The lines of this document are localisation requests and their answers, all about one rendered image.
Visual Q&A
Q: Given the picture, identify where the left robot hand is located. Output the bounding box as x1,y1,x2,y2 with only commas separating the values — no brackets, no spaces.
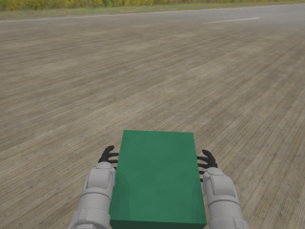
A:
98,145,119,170

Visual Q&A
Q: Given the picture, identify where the right robot hand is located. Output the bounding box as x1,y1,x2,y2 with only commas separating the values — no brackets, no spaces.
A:
196,149,218,182

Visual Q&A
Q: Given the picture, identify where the robot right forearm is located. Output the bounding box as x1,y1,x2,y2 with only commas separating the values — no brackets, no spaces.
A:
202,167,250,229

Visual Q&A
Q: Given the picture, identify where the robot left forearm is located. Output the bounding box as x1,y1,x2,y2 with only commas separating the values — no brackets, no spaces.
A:
68,161,116,229

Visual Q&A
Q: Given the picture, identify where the carton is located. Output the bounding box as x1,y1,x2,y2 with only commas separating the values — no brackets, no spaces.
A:
109,130,207,229

